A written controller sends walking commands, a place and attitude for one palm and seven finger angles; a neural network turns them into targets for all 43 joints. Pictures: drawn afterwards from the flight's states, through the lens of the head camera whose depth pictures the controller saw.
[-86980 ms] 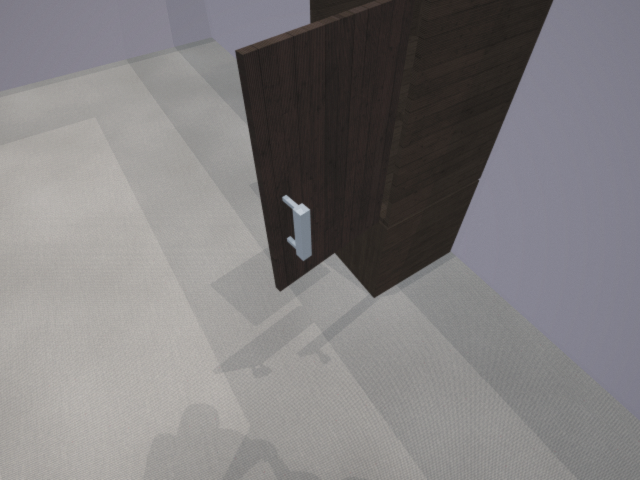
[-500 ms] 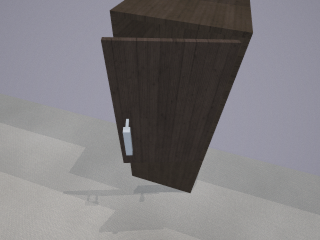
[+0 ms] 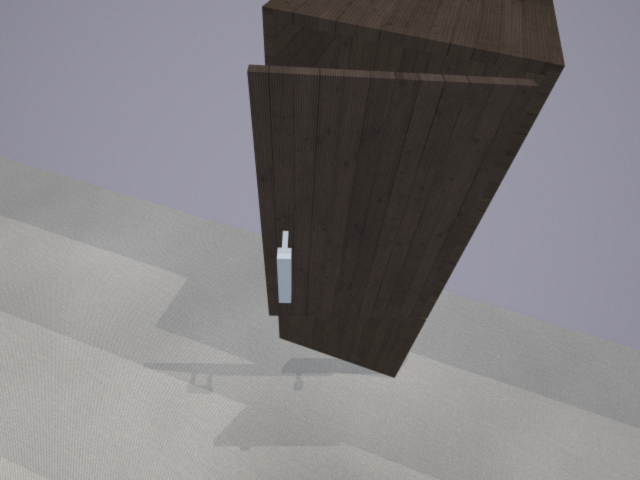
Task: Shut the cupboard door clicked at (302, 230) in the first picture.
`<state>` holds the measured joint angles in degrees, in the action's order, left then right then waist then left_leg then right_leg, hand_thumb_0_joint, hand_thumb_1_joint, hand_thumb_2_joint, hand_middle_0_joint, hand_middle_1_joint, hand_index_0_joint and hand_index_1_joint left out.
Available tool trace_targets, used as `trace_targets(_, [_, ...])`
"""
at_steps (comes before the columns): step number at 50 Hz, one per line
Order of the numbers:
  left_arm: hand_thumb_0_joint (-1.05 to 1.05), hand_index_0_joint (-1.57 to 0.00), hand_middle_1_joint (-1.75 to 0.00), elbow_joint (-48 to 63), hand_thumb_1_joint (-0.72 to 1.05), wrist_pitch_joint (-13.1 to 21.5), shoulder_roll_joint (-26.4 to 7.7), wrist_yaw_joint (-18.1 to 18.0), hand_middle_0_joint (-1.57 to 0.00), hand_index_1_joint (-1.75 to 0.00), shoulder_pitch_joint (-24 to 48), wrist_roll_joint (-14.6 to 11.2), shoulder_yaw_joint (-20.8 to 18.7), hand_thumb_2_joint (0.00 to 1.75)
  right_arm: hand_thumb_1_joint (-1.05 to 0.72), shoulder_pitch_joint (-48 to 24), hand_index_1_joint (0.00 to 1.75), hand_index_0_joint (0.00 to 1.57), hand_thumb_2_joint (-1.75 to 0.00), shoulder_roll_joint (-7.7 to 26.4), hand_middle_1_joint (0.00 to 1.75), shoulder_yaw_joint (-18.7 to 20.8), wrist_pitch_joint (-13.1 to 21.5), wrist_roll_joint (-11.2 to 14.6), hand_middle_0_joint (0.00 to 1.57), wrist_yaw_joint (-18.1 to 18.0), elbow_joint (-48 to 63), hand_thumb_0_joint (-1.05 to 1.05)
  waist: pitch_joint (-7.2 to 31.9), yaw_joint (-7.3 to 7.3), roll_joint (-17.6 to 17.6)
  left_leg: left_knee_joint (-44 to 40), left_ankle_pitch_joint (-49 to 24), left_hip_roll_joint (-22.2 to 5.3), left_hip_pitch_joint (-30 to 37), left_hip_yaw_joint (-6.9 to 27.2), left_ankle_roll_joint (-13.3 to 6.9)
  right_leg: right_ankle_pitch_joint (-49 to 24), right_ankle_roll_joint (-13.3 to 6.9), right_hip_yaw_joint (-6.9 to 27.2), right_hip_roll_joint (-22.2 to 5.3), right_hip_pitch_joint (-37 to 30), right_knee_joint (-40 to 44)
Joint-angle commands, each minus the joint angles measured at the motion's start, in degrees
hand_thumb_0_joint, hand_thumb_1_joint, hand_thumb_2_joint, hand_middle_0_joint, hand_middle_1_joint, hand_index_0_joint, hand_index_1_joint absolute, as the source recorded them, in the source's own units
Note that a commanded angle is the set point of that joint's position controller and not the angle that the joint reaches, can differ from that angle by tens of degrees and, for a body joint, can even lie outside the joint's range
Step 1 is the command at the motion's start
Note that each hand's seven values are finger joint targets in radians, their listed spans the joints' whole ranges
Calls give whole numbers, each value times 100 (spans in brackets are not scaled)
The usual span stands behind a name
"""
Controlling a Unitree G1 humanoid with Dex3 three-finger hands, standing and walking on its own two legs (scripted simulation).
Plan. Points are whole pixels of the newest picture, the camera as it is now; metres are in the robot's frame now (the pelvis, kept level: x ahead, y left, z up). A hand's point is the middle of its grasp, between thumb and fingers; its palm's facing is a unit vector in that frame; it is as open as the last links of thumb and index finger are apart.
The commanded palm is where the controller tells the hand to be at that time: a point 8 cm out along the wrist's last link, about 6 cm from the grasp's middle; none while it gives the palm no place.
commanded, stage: come to a stop and stand still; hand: left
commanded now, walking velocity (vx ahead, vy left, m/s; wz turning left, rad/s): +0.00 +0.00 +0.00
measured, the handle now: (285, 267) +0.49 +0.10 -0.11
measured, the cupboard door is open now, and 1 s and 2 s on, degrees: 19 19 19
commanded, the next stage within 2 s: look again from close up in 0.92 s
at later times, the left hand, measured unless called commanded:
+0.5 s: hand out of the picture +0.05 +0.15 -0.18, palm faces +0.01 -0.98 -0.19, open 7.4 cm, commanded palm none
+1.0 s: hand out of the picture +0.04 +0.13 -0.18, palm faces +0.02 -0.98 -0.19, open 7.4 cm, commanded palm none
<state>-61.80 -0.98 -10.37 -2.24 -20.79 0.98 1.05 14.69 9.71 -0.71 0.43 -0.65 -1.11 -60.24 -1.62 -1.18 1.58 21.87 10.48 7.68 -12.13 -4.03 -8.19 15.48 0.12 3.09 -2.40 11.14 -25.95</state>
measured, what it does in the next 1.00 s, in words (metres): shifts its weight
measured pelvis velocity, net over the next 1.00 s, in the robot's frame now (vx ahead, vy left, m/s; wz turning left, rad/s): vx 0.04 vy -0.04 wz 0.01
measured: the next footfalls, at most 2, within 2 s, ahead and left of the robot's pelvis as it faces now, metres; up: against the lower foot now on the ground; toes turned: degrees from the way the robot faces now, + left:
none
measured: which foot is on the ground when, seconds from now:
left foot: down 0.00-1.00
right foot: down 0.00-1.00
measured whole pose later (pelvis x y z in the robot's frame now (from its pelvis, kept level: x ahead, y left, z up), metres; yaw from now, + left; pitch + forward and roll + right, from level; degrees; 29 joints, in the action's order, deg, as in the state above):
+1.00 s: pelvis +0.04 -0.04 +0.00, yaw +0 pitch +0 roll +0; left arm -62.4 0.3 -10.3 -2.5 -15.6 0.3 1.3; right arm 12.5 10.1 -1.1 1.8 -0.5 -1.8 -64.0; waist -2.1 -0.7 1.7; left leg 23.6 14.5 5.2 -8.8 -2.3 -5.4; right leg 17.7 0.4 1.7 0.0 6.2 -24.3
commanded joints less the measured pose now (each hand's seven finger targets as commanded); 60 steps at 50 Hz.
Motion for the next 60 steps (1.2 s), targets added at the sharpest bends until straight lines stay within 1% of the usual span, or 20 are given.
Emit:
trace_targets(1, [0,-20,-30,137,90,129,-499,-37,-20,-30,-252,21,-79,90,-90,232,30,20,-90,772,30,148,126,48,20,-83,152,0,-121,81,-231,-967,471,-1491,262,1663,645,-108,-195,153,-134,360,197])
trace_targets(3, [0,-20,-30,86,90,142,-472,-38,-20,-30,-240,13,-71,90,-90,240,30,20,-90,745,30,135,155,46,20,-93,100,0,-49,103,-239,-871,27,-1465,375,1577,655,-234,-189,176,-150,326,208])
trace_targets(5, [0,-20,-30,48,90,141,-460,-48,-20,-30,-240,0,-67,90,-90,291,30,20,-90,746,30,137,179,48,20,-113,60,0,45,111,-267,-793,-513,-1480,584,1539,821,-284,-169,145,-163,329,173])
trace_targets(8, [0,-20,-30,10,90,140,-461,-69,-20,-30,-211,-17,-72,90,-90,327,30,20,-90,718,30,123,196,50,20,-140,-9,0,82,115,-278,-602,-1384,-1459,739,1409,827,-367,-146,130,-165,274,151])
trace_targets(11, [0,-20,-30,13,90,133,-469,-74,-20,-30,-144,-11,-80,90,-90,322,30,20,-90,698,30,117,197,53,20,-153,-37,0,-57,85,-192,-505,-1577,-1444,608,1355,679,-410,-140,126,-184,184,213])
trace_targets(12, [0,-20,-30,11,90,130,-470,-76,-20,-30,-124,-22,-78,90,-90,328,30,20,-90,705,30,109,203,46,20,-153,-41,0,-40,92,-170,-485,-1616,-1430,599,1338,730,-464,-145,130,-203,128,212])
trace_targets(14, [0,-20,-30,20,90,117,-466,-74,-20,-30,-87,-28,-84,90,-90,318,30,20,-90,696,30,108,198,39,20,-150,-69,0,-91,92,-163,-531,-1302,-1413,505,1364,752,-392,-148,158,-202,98,220])
trace_targets(15, [0,-20,-30,26,90,113,-459,-67,-20,-30,-57,-25,-84,90,-90,306,30,20,-90,716,30,110,196,34,20,-148,-67,0,-128,93,-208,-561,-1130,-1414,457,1351,682,-370,-149,157,-204,107,226])
trace_targets(17, [0,-20,-30,62,90,119,-486,-64,-20,-30,2,-15,-93,90,-90,275,30,20,-90,706,30,112,202,34,20,-141,-64,0,-133,82,-226,-486,-1232,-1373,395,1296,602,-505,-159,151,-222,25,245])
trace_targets(20, [0,-20,-30,86,90,108,-498,-59,-20,-30,69,-30,-101,90,-90,308,30,20,-90,698,30,112,209,28,20,-143,-101,0,-58,91,-265,-516,-1177,-1392,466,1345,615,-415,-160,130,-206,27,203])
trace_targets(22, [0,-20,-30,104,90,137,-530,-65,-20,-30,99,-28,-110,90,-90,270,30,20,-90,703,30,115,224,34,20,-142,-86,0,60,73,-115,-335,-1540,-1358,499,1242,545,-718,-177,182,-247,-118,248])
trace_targets(26, [0,-20,-30,147,90,157,-564,-65,-20,-30,183,-33,-110,90,-90,249,30,20,-90,690,30,104,221,32,20,-131,-115,0,-37,69,-23,-238,-1496,-1297,351,1131,496,-956,-199,219,-280,-218,276])
trace_targets(32, [0,-20,-30,162,90,183,-609,-63,-20,-30,195,-39,-110,90,-90,195,30,20,-90,700,30,97,222,35,20,-121,-149,0,29,77,-84,-176,-1364,-1265,383,1063,476,-1111,-234,288,-329,-275,311])
trace_targets(35, [0,-20,-30,160,90,178,-598,-56,-20,-30,224,-40,-103,90,-90,186,30,20,-90,695,30,87,212,34,20,-114,-179,0,-38,86,-39,-231,-1159,-1269,359,1090,480,-945,-232,285,-316,-230,340])
trace_targets(36, [0,-20,-30,161,90,186,-606,-57,-20,-30,216,-31,-103,90,-90,150,30,20,-90,694,30,93,210,37,20,-117,-176,0,-123,74,-28,-187,-1228,-1267,323,1065,465,-1048,-238,280,-313,-212,355])
trace_targets(40, [0,-20,-30,146,90,199,-627,-57,-20,-30,197,-42,-103,90,-90,152,30,20,-90,722,30,90,220,34,20,-123,-188,0,125,101,-124,-139,-1503,-1277,533,1044,484,-1222,-236,292,-321,-287,326])
trace_targets(41, [0,-20,-30,146,90,203,-630,-63,-20,-30,211,-41,-105,90,-90,121,30,20,-90,711,30,96,218,39,20,-128,-194,0,30,91,-101,-112,-1599,-1279,509,1038,472,-1312,-235,276,-317,-270,332])
trace_targets(45, [0,-20,-30,127,90,193,-625,-57,-20,-30,203,-44,-99,90,-90,106,30,20,-90,739,30,82,212,34,20,-131,-213,0,33,103,-172,-191,-1520,-1302,563,1060,486,-1141,-231,273,-313,-251,367])
trace_targets(56, [0,-20,-30,92,90,222,-663,-45,-20,-30,184,-31,-92,90,-90,-15,30,20,-90,775,30,82,204,49,20,-120,-220,0,-84,80,-1,-249,-1274,-1293,493,1067,478,-1177,-231,313,-338,-277,520])
trace_targets(60, [0,-20,-30,75,90,218,-660,-39,-20,-30,183,-47,-83,90,-90,-24,30,20,-90,802,30,73,203,43,20,-116,-247,0,-46,87,-63,-315,-1205,-1306,547,1098,490,-1033,-223,301,-340,-259,541])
